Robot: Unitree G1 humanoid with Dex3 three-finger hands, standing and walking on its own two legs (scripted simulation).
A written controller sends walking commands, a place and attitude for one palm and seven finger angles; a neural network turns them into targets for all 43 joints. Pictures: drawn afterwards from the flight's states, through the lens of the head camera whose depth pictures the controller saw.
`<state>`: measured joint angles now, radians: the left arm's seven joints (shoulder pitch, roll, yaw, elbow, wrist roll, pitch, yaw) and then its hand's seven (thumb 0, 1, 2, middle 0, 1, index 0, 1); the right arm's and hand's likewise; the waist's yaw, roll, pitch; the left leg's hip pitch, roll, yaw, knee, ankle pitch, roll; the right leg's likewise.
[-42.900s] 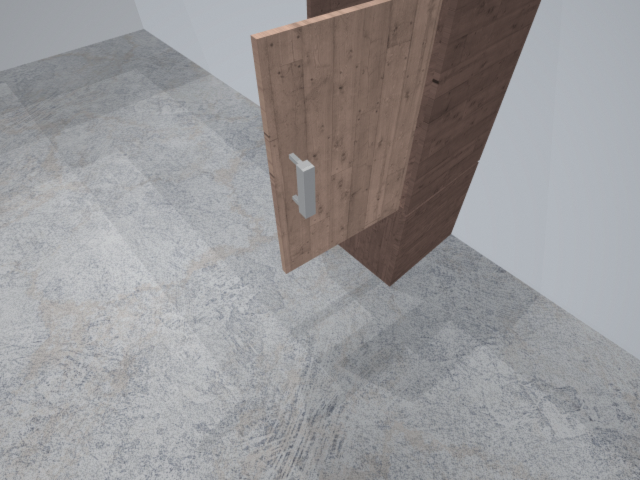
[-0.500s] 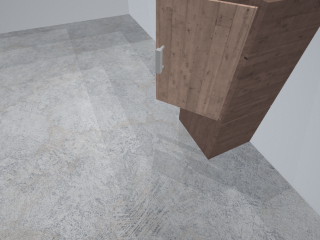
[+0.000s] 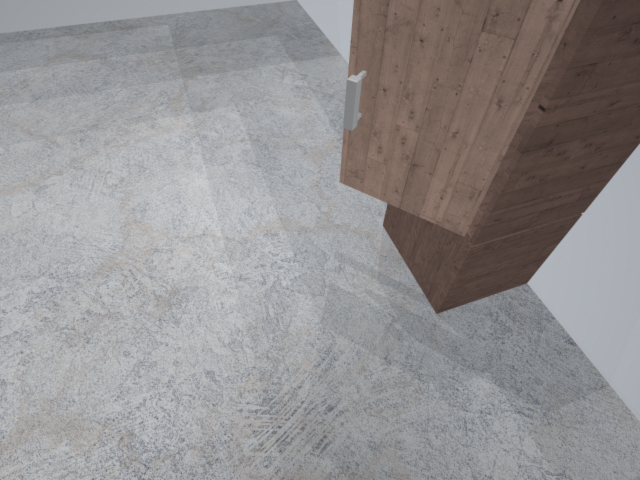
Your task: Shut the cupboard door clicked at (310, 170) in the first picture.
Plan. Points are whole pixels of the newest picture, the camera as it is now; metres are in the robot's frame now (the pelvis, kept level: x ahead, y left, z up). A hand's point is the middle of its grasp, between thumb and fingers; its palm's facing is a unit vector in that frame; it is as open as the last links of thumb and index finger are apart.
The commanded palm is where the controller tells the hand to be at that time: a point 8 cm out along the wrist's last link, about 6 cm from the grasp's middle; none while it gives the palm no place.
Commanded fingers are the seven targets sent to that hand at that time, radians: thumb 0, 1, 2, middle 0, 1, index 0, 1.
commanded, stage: walk to a spot facing it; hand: left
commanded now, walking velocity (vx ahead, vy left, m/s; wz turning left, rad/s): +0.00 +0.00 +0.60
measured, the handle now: (356, 99) +0.92 -0.05 -0.03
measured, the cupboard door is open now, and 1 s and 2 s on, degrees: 38 38 38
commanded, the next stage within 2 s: turn to face it in 1.60 s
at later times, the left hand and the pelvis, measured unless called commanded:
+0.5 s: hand out of the picture +0.06 +0.22 -0.15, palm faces +0.29 -0.91 -0.29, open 7.4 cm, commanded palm none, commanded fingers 0.00 0.90 0.90 -0.20 -0.30 -0.20 -0.30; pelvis +0.01 -0.02 +0.00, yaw +18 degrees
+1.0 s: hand out of the picture -0.10 +0.13 -0.18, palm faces +0.64 -0.72 -0.25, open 7.4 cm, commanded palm none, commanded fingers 0.00 0.90 0.90 -0.20 -0.30 -0.20 -0.30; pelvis +0.03 -0.04 -0.02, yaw +39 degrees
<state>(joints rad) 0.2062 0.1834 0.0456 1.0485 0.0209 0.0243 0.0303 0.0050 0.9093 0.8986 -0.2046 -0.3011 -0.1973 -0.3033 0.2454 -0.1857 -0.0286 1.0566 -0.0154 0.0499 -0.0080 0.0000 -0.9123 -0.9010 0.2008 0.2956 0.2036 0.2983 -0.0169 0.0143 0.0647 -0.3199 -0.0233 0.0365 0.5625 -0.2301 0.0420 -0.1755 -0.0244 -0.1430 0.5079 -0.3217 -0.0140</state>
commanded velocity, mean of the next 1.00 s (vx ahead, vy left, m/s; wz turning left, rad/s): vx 0.07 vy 0.00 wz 0.60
